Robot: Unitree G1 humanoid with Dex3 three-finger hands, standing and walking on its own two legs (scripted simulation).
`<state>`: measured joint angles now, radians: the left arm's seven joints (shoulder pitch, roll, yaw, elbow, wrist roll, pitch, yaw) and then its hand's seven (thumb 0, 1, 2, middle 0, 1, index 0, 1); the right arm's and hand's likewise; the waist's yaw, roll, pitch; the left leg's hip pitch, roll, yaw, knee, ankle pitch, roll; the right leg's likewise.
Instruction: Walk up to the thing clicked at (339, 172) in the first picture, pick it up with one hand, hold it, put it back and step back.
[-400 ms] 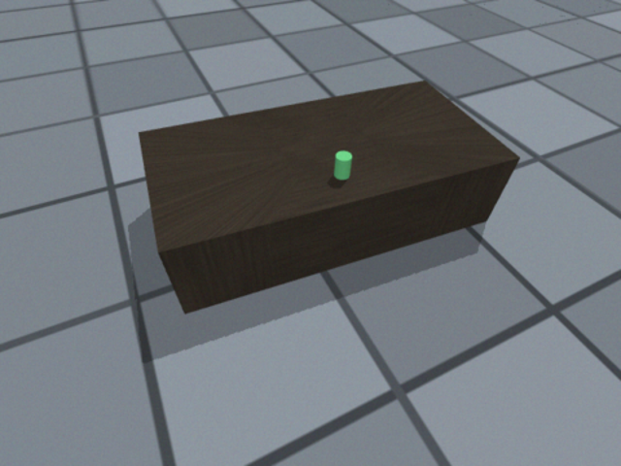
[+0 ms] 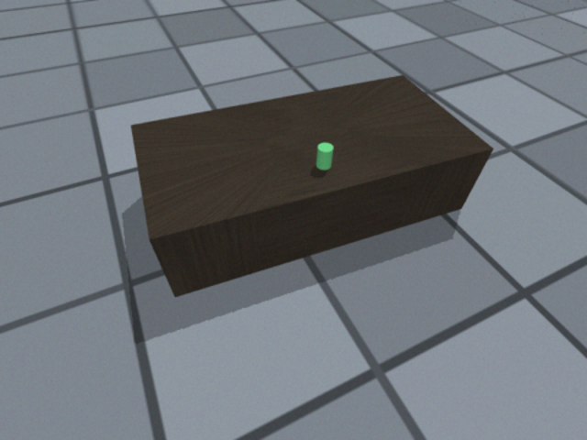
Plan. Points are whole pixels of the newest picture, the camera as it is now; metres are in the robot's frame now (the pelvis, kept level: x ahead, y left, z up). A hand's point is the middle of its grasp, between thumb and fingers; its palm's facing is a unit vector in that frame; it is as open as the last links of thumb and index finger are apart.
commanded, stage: stand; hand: right
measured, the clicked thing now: (324, 156) +1.16 -0.09 -0.38
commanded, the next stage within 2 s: walk up in 0.72 s
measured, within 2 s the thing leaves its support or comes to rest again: neither
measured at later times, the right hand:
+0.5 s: hand out of the picture +0.08 -0.25 -0.16, palm faces -0.02 +0.94 -0.34, open 7.4 cm
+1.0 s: hand out of the picture +0.10 -0.32 -0.16, palm faces -0.11 +0.91 -0.40, open 7.4 cm
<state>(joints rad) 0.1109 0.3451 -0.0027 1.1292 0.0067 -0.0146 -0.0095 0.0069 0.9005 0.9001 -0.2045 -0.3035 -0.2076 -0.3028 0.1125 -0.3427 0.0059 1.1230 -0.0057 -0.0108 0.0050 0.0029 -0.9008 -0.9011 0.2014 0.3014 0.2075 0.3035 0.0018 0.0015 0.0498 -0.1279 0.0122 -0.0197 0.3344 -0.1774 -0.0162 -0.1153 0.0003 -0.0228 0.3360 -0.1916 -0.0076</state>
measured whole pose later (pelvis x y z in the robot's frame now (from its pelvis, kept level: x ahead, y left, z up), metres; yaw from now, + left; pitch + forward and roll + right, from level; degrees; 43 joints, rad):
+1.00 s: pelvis +0.05 -0.04 -0.01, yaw +5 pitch -1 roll +0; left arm 0.23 0.42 0.12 0.93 0.06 -0.04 -0.08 0.01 0.90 0.90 -0.20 -0.30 -0.21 -0.30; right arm 0.31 -0.38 -0.09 0.99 -0.03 -0.01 0.01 0.01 -0.90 -0.90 0.20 0.30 0.21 0.30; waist 0.03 -0.02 0.04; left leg -0.31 0.00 -0.08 0.81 -0.43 0.02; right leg -0.17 0.01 -0.06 0.53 -0.35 -0.04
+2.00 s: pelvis +0.40 -0.12 -0.03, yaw +18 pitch -2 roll +1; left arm 0.38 0.43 0.06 0.83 0.03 0.02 -0.07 0.01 0.90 0.90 -0.21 -0.30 -0.21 -0.30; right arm 0.31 -0.40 -0.05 0.81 0.00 -0.11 0.00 0.00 -0.90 -0.90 0.20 0.30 0.21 0.30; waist 0.03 -0.08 0.09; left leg -0.36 0.01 0.07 0.68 -0.29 0.03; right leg -0.37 -0.04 -0.04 1.06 -0.49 -0.04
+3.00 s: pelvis +0.60 -0.17 -0.02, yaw +23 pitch -2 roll -1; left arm 0.14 0.38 0.00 1.04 0.00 -0.04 0.00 0.01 0.90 0.90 -0.21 -0.30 -0.21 -0.30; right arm 0.05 -0.35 0.00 1.03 0.01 -0.01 0.02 0.00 -0.90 -0.90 0.20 0.30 0.21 0.30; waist 0.02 0.02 0.07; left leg -0.32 0.01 0.03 0.57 -0.21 0.03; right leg -0.17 -0.03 -0.10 0.55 -0.33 0.00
